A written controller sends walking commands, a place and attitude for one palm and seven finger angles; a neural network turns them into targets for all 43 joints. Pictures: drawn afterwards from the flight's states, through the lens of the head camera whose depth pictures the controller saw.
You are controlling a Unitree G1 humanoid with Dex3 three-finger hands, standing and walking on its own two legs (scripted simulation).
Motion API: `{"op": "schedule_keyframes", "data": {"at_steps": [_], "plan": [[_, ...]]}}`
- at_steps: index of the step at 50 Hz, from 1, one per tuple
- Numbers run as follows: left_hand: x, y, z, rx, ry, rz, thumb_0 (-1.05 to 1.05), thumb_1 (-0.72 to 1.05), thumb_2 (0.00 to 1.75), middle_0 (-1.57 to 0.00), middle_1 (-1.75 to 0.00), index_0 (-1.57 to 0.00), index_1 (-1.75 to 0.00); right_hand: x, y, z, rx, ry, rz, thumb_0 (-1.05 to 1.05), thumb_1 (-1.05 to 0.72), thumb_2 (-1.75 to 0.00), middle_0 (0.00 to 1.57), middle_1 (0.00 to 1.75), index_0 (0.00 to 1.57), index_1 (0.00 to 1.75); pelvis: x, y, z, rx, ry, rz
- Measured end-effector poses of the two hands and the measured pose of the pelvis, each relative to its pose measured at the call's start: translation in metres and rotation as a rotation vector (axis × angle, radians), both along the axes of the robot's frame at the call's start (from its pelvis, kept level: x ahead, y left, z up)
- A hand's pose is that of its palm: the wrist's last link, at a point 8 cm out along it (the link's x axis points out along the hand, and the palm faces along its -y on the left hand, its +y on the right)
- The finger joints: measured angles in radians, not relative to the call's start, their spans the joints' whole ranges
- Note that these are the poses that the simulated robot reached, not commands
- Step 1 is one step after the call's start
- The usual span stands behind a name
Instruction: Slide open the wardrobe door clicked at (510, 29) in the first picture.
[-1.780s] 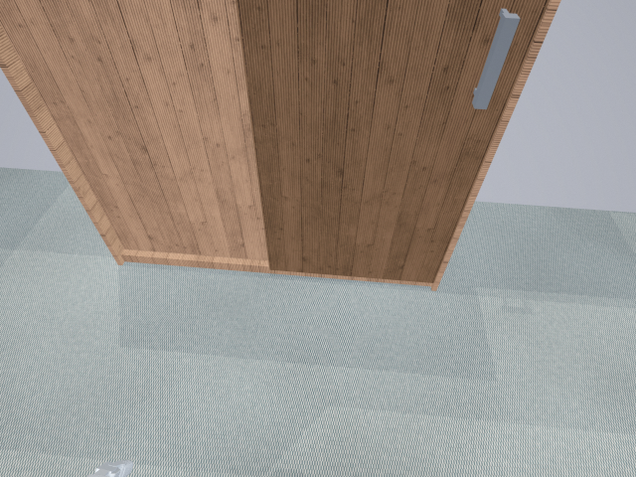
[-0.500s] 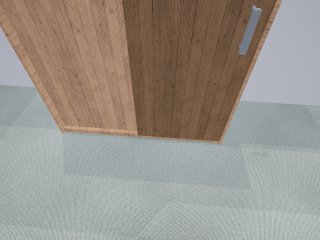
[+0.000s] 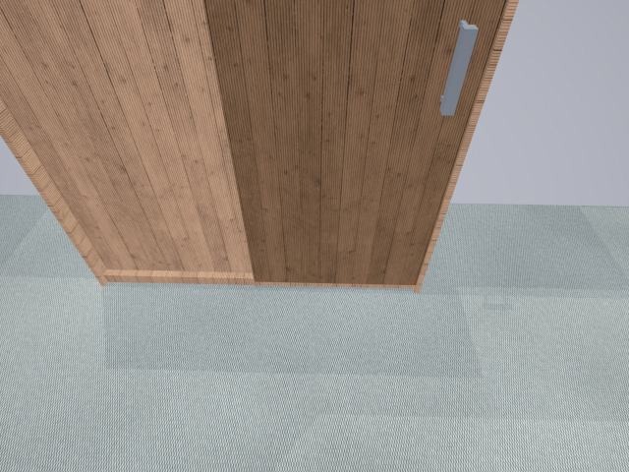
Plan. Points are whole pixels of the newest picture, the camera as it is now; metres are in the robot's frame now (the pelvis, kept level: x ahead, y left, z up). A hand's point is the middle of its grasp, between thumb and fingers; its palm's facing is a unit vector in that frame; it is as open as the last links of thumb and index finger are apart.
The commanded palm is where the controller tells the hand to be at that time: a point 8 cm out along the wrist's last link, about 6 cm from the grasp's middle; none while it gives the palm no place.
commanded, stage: take the last steps up to it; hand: right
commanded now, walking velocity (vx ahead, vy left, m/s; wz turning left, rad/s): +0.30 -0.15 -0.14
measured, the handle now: (454, 68) +0.91 -0.27 +0.13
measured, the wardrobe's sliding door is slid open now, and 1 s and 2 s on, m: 0.00 0.00 0.00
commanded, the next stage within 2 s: come to a stop and stand still in 0.96 s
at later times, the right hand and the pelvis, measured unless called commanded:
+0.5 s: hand (480, 445) +0.22 -0.24 -0.17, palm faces +0.02 +0.98 -0.19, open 7.3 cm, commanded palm none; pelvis +0.15 -0.06 -0.01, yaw -2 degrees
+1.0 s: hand (491, 398) +0.31 -0.29 -0.20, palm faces +0.13 +0.98 -0.17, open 7.3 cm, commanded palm none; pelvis +0.35 -0.11 -0.02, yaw -3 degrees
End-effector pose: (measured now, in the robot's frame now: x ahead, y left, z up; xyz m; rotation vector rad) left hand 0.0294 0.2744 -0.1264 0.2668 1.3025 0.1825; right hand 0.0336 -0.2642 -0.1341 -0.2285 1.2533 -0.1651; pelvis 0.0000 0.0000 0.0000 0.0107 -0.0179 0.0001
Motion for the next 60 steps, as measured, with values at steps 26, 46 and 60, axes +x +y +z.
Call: {"op": "schedule_keyframes", "data": {"at_steps": [26, 46, 60], "plan": [[0.022, -0.151, -0.022, -0.185, 0.272, 0.187, 0.01, 0.90, 0.90, -0.20, -0.30, -0.21, -0.30, 0.198, -0.025, -0.008, 0.075, -0.052, 0.001, 0.01, -0.93, -0.90, 0.20, 0.30, 0.19, 0.30, 0.161, -0.063, -0.009, -0.032, 0.004, -0.026], [0.369, -0.123, -0.001, -0.075, -0.146, -0.043, 0.01, 0.91, 0.90, -0.19, -0.30, -0.20, -0.30, 0.258, -0.056, -0.019, 0.085, 0.075, -0.142, -0.01, -0.93, -0.90, 0.20, 0.30, 0.20, 0.30, 0.317, -0.086, -0.006, 0.016, 0.005, -0.053], [0.402, -0.178, -0.004, -0.060, -0.031, 0.021, 0.00, 0.94, 0.90, -0.20, -0.30, -0.20, -0.30, 0.364, -0.095, -0.017, 0.093, 0.093, -0.107, 0.00, -0.91, -0.90, 0.19, 0.30, 0.19, 0.30, 0.401, -0.130, 0.001, -0.012, -0.002, -0.032]]}}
